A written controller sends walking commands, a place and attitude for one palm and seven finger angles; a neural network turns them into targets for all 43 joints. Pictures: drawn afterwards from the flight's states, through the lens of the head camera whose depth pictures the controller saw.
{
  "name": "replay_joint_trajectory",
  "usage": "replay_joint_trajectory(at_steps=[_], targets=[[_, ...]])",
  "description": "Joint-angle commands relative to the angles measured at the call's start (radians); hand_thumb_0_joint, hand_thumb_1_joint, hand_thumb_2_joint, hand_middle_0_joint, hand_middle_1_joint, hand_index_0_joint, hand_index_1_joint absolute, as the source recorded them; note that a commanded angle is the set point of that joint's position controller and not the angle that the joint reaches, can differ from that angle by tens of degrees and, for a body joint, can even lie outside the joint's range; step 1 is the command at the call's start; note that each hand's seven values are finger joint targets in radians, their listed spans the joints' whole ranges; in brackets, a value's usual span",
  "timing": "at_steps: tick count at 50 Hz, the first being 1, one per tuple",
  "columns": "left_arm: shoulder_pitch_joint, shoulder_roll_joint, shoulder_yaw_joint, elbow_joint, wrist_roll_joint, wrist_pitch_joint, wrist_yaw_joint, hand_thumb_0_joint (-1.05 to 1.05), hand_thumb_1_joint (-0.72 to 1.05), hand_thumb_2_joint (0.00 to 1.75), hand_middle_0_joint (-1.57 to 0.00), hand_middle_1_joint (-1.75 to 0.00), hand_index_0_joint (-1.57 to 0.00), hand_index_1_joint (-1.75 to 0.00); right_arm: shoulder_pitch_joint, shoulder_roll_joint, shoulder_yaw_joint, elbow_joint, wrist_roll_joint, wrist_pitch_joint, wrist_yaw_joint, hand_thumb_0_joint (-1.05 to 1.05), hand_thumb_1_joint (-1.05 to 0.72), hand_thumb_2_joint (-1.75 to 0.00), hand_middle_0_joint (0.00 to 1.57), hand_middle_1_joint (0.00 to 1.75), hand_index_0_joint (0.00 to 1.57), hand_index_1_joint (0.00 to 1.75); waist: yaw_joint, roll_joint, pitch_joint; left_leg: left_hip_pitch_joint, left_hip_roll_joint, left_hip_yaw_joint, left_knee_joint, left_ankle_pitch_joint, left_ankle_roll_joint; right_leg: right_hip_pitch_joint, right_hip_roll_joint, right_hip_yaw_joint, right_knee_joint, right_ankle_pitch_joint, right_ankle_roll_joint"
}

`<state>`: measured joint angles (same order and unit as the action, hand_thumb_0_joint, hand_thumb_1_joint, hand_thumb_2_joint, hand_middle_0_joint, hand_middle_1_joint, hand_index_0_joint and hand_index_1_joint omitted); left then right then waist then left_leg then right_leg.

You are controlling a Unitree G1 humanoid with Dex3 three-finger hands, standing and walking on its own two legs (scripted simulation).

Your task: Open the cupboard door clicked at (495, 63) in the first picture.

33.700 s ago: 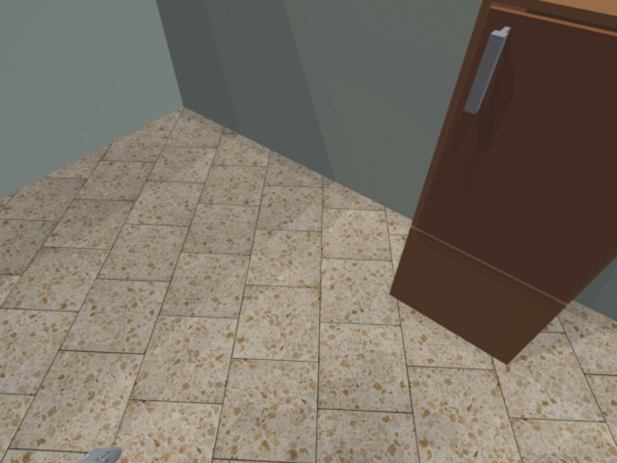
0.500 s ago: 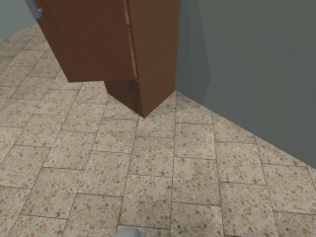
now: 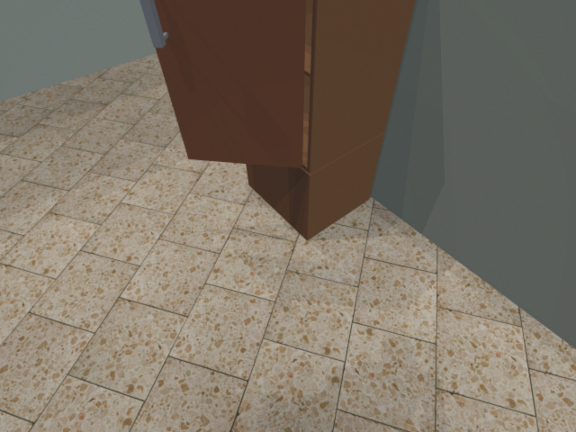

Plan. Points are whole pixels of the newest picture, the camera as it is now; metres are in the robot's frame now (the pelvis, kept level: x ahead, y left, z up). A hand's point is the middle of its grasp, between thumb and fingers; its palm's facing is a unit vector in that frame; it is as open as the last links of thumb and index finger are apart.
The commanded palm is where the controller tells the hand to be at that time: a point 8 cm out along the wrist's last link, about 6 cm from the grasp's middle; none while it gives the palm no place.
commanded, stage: take the last steps up to it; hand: left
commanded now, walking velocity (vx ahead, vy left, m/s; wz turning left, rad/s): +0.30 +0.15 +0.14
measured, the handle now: (154, 11) +0.99 +0.40 +0.16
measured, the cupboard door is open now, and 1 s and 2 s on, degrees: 44 44 44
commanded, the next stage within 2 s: come to a stop and stand still in 0.92 s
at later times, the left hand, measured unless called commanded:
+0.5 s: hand (112, 420) +0.16 +0.30 -0.16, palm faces +0.12 -0.97 -0.21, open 7.4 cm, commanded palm none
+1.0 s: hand (135, 307) +0.35 +0.33 -0.14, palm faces +0.11 -0.97 -0.23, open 7.1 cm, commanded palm none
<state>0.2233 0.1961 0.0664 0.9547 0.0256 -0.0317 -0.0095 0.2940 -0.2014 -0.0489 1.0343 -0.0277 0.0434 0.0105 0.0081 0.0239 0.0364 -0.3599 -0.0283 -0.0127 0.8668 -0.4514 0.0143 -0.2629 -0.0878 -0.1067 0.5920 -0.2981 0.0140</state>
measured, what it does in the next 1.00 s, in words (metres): walks ahead: left foot, then right foot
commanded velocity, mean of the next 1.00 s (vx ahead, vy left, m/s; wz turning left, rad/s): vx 0.26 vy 0.13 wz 0.01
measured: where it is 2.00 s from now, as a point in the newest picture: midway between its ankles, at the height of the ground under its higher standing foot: (253, 385)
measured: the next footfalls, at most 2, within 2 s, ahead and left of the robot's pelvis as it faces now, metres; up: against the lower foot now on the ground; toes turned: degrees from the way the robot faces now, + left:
left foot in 0.30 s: +0.21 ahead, +0.20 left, +0.00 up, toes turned +11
right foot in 0.72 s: +0.36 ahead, +0.02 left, +0.00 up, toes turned -6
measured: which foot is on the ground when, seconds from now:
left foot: up 0.00-0.28, down 0.30-0.72, up 0.74-1.00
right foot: down 0.00-0.30, up 0.32-0.70, down 0.72-1.00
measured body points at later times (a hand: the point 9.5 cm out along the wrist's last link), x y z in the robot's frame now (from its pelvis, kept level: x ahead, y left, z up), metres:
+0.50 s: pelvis +0.15 +0.11 +0.01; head +0.18 +0.11 +0.46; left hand +0.16 +0.36 -0.15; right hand +0.23 -0.12 -0.14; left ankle +0.17 +0.20 -0.73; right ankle +0.16 -0.01 -0.65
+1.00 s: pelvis +0.34 +0.14 +0.02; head +0.37 +0.13 +0.47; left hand +0.34 +0.38 -0.12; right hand +0.38 -0.10 -0.14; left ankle +0.41 +0.30 -0.68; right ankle +0.32 +0.02 -0.73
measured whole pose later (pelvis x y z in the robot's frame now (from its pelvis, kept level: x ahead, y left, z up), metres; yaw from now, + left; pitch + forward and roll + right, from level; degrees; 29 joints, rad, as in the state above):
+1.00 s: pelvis +0.34 +0.14 +0.02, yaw +3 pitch +1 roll +1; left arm 0.29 0.17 0.05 1.07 0.02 -0.08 0.01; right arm 0.25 -0.18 -0.06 1.06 -0.02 0.01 0.02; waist 0.00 0.00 0.03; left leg -0.51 0.10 0.06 0.79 -0.22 -0.06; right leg -0.11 -0.07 -0.14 0.34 -0.23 0.00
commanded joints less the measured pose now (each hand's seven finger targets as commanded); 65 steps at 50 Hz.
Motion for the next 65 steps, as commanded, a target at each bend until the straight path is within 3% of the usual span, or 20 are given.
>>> replay_joint_trajectory(at_steps=[1, 4, 10, 13, 15, 17, 21, 31, 34, 35, 36, 37, 39, 43, 51, 54, 56, 57, 59, 65], targets=[[0.065, 0.141, 0.028, -0.009, -0.002, -0.021, 0.025, 0.0, 0.9, 0.9, -0.2, -0.3, -0.2, -0.3, -0.137, -0.088, -0.037, -0.123, -0.004, -0.026, 0.02, 0.0, -0.9, -0.9, 0.2, 0.3, 0.2, 0.3, 0.008, -0.246, 0.124, -0.347, 0.126, -0.049, 0.308, 0.153, -0.041, 0.034, -0.331, 0.375, -0.506, -0.349, -0.106], [0.116, 0.127, 0.021, 0.03, -0.002, -0.044, 0.021, 0.0, 0.9, 0.9, -0.2, -0.3, -0.2, -0.3, -0.129, -0.048, -0.025, -0.101, 0.004, -0.032, 0.033, 0.0, -0.9, -0.9, 0.2, 0.3, 0.2, 0.3, 0.015, -0.201, 0.071, -0.288, 0.123, 0.036, 0.145, 0.209, -0.066, 0.131, -0.265, 0.15, -0.447, 0.048, -0.083], [0.181, 0.18, 0.034, 0.097, 0.008, -0.039, 0.017, 0.0, 0.9, 0.9, -0.2, -0.3, -0.2, -0.3, -0.199, -0.009, -0.01, -0.134, 0.014, -0.056, 0.049, 0.0, -0.9, -0.9, 0.2, 0.3, 0.2, 0.3, 0.049, -0.236, 0.033, -0.096, 0.069, 0.14, -0.226, 0.175, -0.046, 0.169, -0.27, 0.05, -0.343, 0.218, -0.074], [0.13, 0.171, 0.037, 0.088, 0.003, -0.023, 0.011, 0.0, 0.9, 0.9, -0.2, -0.3, -0.2, -0.3, 0.013, -0.085, -0.024, -0.075, 0.006, -0.071, 0.03, 0.0, -0.9, -0.9, 0.2, 0.3, 0.2, 0.3, -0.065, -0.107, -0.039, 0.281, 0.022, 0.192, -0.394, 0.19, -0.02, 0.009, -0.2, -0.044, -0.098, 0.216, -0.029], [0.094, 0.057, 0.011, 0.012, -0.007, -0.012, 0.0, 0.0, 0.9, 0.9, -0.2, -0.3, -0.2, -0.3, 0.27, -0.266, -0.072, -0.024, -0.006, -0.077, -0.007, 0.0, -0.9, -0.9, 0.2, 0.3, 0.2, 0.3, -0.156, 0.321, -0.171, 0.544, 0.376, -0.336, -0.56, 0.067, 0.142, -0.355, 0.004, -0.095, 0.487, -0.33, 0.034], [-0.028, 0.033, 0.004, -0.017, -0.004, -0.012, 0.008, 0.0, 0.9, 0.9, -0.2, -0.3, -0.2, -0.3, 0.18, -0.229, -0.061, -0.035, -0.006, -0.076, -0.025, 0.0, -0.9, -0.9, 0.2, 0.3, 0.2, 0.3, -0.124, 0.234, -0.088, 0.372, 0.403, -0.368, -0.624, -0.037, 0.201, -0.468, -0.047, 0.052, 0.729, -0.234, -0.017], [0.055, 0.027, 0.007, 0.043, 0.004, 0.013, -0.007, 0.0, 0.9, 0.9, -0.2, -0.3, -0.2, -0.3, 0.025, -0.107, -0.023, -0.061, -0.003, -0.098, -0.032, 0.0, -0.9, -0.9, 0.2, 0.3, 0.2, 0.3, -0.014, 0.12, -0.011, 0.149, 0.312, -0.153, -0.688, 0.091, 0.156, -0.339, -0.085, 0.055, 0.604, -0.063, -0.01], [-0.09, 0.034, 0.007, -0.034, 0.003, 0.012, -0.007, 0.0, 0.9, 0.9, -0.2, -0.3, -0.2, -0.3, 0.078, -0.109, -0.017, -0.006, -0.008, -0.098, -0.016, 0.0, -0.9, -0.9, 0.2, 0.3, 0.2, 0.3, -0.009, 0.018, 0.052, 0.2, 0.298, -0.049, -0.704, 0.233, 0.188, -0.182, -0.024, 0.016, 0.127, 0.021, -0.015], [0.018, 0.061, 0.018, -0.003, 0.004, 0.0, -0.005, 0.0, 0.9, 0.9, -0.2, -0.3, -0.2, -0.3, 0.069, -0.105, -0.009, 0.007, -0.003, -0.093, -0.016, 0.0, -0.9, -0.9, 0.2, 0.3, 0.2, 0.3, 0.049, -0.044, 0.017, 0.136, 0.222, 0.034, -0.501, 0.304, 0.121, 0.082, 0.016, -0.013, -0.064, 0.075, -0.028], [0.143, 0.117, 0.032, 0.031, 0.009, -0.013, 0.001, 0.0, 0.9, 0.9, -0.2, -0.3, -0.2, -0.3, 0.061, -0.083, -0.005, 0.001, 0.009, -0.097, -0.012, 0.0, -0.9, -0.9, 0.2, 0.3, 0.2, 0.3, 0.103, -0.141, -0.031, 0.012, 0.137, 0.099, -0.286, 0.3, 0.073, 0.294, -0.053, 0.105, -0.157, 0.047, -0.064], [0.267, 0.216, 0.055, 0.064, 0.009, -0.023, 0.008, 0.0, 0.9, 0.9, -0.2, -0.3, -0.2, -0.3, 0.083, -0.054, -0.003, -0.023, 0.016, -0.101, -0.005, 0.0, -0.9, -0.9, 0.2, 0.3, 0.2, 0.3, 0.127, -0.348, -0.08, -0.239, 0.007, 0.175, 0.001, 0.057, 0.004, 0.496, -0.33, 0.501, -0.298, 0.026, -0.185], [0.271, 0.247, 0.059, 0.056, -0.01, -0.019, 0.016, 0.0, 0.9, 0.9, -0.2, -0.3, -0.2, -0.3, 0.065, -0.093, -0.009, -0.036, 0.008, -0.093, -0.006, 0.0, -0.9, -0.9, 0.2, 0.3, 0.2, 0.3, 0.11, -0.287, -0.077, -0.295, 0.039, 0.078, 0.227, -0.142, -0.009, 0.421, -0.447, 0.649, -0.396, -0.077, -0.265], [0.14, 0.145, 0.029, 0.028, -0.012, -0.027, 0.026, 0.0, 0.9, 0.9, -0.2, -0.3, -0.2, -0.3, -0.031, -0.067, -0.014, -0.036, 0.003, -0.081, -0.007, 0.0, -0.9, -0.9, 0.2, 0.3, 0.2, 0.3, 0.056, -0.138, 0.039, -0.322, 0.116, -0.02, 0.297, 0.051, -0.025, 0.206, -0.36, 0.486, -0.41, 0.02, -0.204], [0.093, 0.078, 0.008, 0.042, -0.012, -0.056, 0.023, 0.0, 0.9, 0.9, -0.2, -0.3, -0.2, -0.3, 0.045, -0.004, -0.006, 0.011, 0.003, -0.054, 0.005, 0.0, -0.9, -0.9, 0.2, 0.3, 0.2, 0.3, -0.009, -0.167, -0.034, -0.197, 0.138, 0.037, 0.132, 0.198, -0.068, 0.148, -0.232, 0.144, -0.394, 0.392, -0.137], [0.135, 0.13, 0.012, 0.118, 0.0, -0.046, 0.02, 0.0, 0.9, 0.9, -0.2, -0.3, -0.2, -0.3, -0.104, 0.009, -0.005, -0.056, 0.011, -0.063, 0.029, 0.0, -0.9, -0.9, 0.2, 0.3, 0.2, 0.3, 0.025, -0.23, 0.02, -0.109, 0.083, 0.12, -0.219, 0.252, -0.063, 0.156, -0.213, 0.066, -0.351, 0.406, -0.112], [0.119, 0.106, -0.006, 0.125, -0.005, -0.018, 0.036, 0.0, 0.9, 0.9, -0.2, -0.3, -0.2, -0.3, -0.036, -0.017, 0.002, -0.022, 0.009, -0.074, 0.006, 0.0, -0.9, -0.9, 0.2, 0.3, 0.2, 0.3, -0.026, -0.18, -0.011, 0.153, 0.053, 0.123, -0.424, 0.396, -0.051, 0.077, -0.135, 0.018, -0.175, 0.462, -0.052], [0.219, 0.049, -0.028, 0.125, -0.017, 0.002, 0.05, 0.0, 0.9, 0.9, -0.2, -0.3, -0.2, -0.3, 0.064, -0.158, -0.02, -0.003, 0.006, -0.08, -0.019, 0.0, -0.9, -0.9, 0.2, 0.3, 0.2, 0.3, -0.036, 0.168, -0.174, 0.416, 0.325, -0.124, -0.381, 0.968, 0.053, -0.081, -0.026, -0.023, 0.022, -0.059, 0.021], [0.26, 0.036, -0.03, 0.131, -0.017, 0.017, 0.061, 0.0, 0.9, 0.9, -0.2, -0.3, -0.2, -0.3, 0.075, -0.187, -0.026, -0.009, 0.012, -0.066, -0.029, 0.0, -0.9, -0.9, 0.2, 0.3, 0.2, 0.3, -0.042, 0.173, -0.191, 0.345, 0.413, -0.155, -0.442, 1.03, 0.122, -0.015, 0.018, 0.001, 0.159, -0.349, 0.028], [0.253, 0.039, -0.027, 0.138, -0.015, 0.055, 0.06, 0.0, 0.9, 0.9, -0.2, -0.3, -0.2, -0.3, 0.004, -0.196, -0.026, -0.025, 0.011, -0.053, -0.06, 0.0, -0.9, -0.9, 0.2, 0.3, 0.2, 0.3, -0.034, 0.29, -0.177, 0.307, 0.428, -0.194, -0.47, 1.104, 0.147, -0.09, 0.034, 0.073, 0.382, -0.356, 0.03], [0.145, 0.083, 0.018, 0.052, -0.007, 0.095, 0.029, 0.0, 0.9, 0.9, -0.2, -0.3, -0.2, -0.3, -0.096, -0.176, -0.04, -0.063, 0.006, -0.037, -0.084, 0.0, -0.9, -0.9, 0.2, 0.3, 0.2, 0.3, -0.018, 0.064, -0.116, 0.148, 0.439, -0.136, -0.524, 0.676, 0.185, -0.212, 0.034, 0.142, 0.584, -0.206, 0.033]])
